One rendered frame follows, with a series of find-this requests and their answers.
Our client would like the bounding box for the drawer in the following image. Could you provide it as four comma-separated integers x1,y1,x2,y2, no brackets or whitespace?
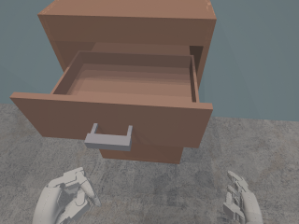
9,50,213,148

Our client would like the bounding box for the handle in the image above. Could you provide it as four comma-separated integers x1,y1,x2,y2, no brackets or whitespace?
84,123,133,151

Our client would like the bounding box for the cabinet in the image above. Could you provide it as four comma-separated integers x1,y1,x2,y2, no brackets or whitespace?
37,0,217,164

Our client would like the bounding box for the robot right hand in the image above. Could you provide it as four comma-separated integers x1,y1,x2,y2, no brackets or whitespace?
223,171,263,224

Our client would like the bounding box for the robot left hand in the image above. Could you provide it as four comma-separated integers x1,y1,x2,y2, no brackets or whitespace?
32,167,102,224

